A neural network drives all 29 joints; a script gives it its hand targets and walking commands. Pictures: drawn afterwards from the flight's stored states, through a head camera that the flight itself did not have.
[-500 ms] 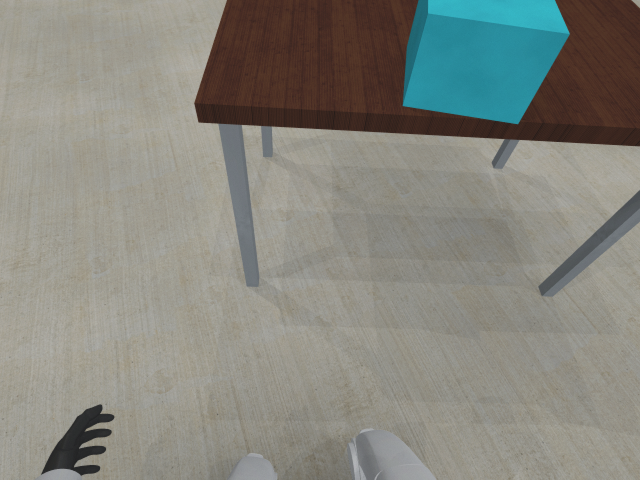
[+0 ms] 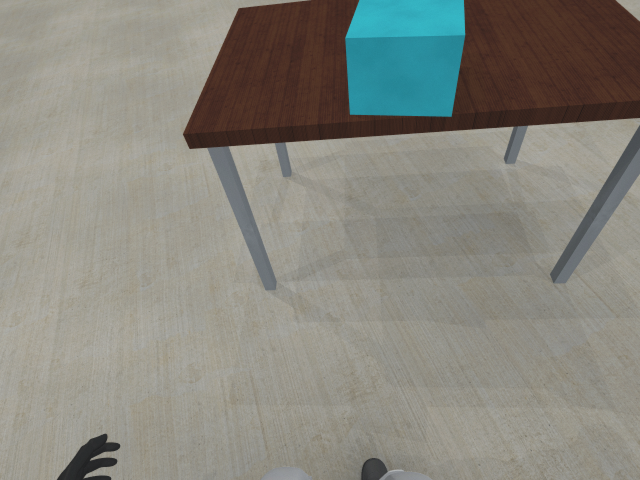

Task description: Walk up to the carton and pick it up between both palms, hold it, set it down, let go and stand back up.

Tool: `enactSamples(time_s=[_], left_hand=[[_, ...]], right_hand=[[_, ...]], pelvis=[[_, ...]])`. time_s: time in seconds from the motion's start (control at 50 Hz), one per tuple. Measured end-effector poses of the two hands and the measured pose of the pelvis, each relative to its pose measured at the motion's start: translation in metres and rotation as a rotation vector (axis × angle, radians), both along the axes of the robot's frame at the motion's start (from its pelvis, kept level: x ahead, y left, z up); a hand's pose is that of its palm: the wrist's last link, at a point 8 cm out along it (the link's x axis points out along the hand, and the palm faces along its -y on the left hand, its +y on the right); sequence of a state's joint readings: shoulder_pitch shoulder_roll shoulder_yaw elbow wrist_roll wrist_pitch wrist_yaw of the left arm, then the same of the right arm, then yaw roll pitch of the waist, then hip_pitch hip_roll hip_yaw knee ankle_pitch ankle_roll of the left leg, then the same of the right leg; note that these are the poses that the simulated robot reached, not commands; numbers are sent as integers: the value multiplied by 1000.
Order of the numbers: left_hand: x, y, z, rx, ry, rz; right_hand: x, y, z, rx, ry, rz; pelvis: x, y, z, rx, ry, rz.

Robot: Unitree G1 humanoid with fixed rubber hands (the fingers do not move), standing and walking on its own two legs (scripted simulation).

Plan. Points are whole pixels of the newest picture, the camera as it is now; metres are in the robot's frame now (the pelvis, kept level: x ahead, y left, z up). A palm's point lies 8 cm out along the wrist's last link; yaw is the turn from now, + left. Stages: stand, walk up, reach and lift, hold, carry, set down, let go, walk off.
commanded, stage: walk up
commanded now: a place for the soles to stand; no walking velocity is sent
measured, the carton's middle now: (405, 52) +0.95 -0.19 +0.05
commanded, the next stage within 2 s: none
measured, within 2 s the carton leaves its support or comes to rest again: neither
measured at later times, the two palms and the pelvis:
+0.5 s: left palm out of the picture -0.18 +0.32 -0.10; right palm out of the picture -0.14 -0.34 -0.18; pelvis -0.23 -0.02 -0.06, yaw -2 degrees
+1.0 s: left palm out of the picture -0.22 +0.35 -0.11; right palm out of the picture -0.20 -0.31 -0.12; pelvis -0.27 +0.02 -0.04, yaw -2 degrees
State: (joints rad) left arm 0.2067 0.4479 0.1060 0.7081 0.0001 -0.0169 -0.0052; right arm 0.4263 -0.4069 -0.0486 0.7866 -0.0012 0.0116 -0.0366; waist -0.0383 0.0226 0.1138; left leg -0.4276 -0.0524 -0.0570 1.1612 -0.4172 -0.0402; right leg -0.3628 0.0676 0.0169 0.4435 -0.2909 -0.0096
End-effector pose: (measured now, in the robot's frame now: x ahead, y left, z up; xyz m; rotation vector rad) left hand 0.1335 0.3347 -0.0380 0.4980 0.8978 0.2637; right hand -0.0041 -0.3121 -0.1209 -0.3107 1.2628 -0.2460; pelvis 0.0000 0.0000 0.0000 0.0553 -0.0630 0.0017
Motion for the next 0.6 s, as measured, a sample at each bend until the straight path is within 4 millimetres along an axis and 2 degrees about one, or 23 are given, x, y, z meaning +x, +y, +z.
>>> enactSamples(time_s=[0.08,0.12,0.16,0.22,0.26,0.28,0.32,0.38,0.42,0.46,0.5,0.54,0.6], left_hand=[[-46,-2,-11,4,18,5],[-65,0,-16,5,29,9],[-69,1,-22,-3,6,16],[-63,-7,-35,-17,-91,-12],[-78,-20,-38,-22,-82,-59],[-93,-25,-39,-20,-58,-79],[-130,-27,-38,-4,2,-90],[-194,-15,-36,47,79,-45],[-235,-7,-39,82,110,-4],[-276,-9,-51,87,138,45],[-316,-17,-60,49,146,90],[-357,-22,-72,18,173,141],[-404,-28,-85,-15,283,152]], right_hand=[[-21,-7,-8,9,-34,9],[-37,-7,-12,19,-56,2],[-70,-7,-15,17,-50,-18],[-144,-8,-34,0,38,-63],[-168,-7,-40,4,35,-103],[-170,-7,-43,5,5,-115],[-156,-7,-48,17,-87,-114],[-122,-9,-51,46,-239,-69],[-112,-17,-52,57,-308,-32],[-118,-28,-57,47,-312,11],[-134,-29,-58,43,-258,73],[-150,-29,-54,47,-214,99],[-150,-36,-32,15,-240,82]], pelvis=[[-26,-3,-10,3,-31,-7],[-40,-2,-14,-9,-46,-20],[-56,-1,-20,-28,-62,-35],[-88,-3,-42,-54,-124,-42],[-106,-5,-43,-34,-142,-82],[-114,-5,-42,-39,-135,-105],[-132,-4,-40,-70,-100,-133],[-165,-5,-44,-79,-36,-130],[-191,-13,-54,-47,-7,-126],[-218,-19,-62,-64,-14,-108],[-235,-23,-62,-114,-51,-50],[-241,-28,-61,-122,-53,-8],[-242,-27,-55,-108,-26,-19]])
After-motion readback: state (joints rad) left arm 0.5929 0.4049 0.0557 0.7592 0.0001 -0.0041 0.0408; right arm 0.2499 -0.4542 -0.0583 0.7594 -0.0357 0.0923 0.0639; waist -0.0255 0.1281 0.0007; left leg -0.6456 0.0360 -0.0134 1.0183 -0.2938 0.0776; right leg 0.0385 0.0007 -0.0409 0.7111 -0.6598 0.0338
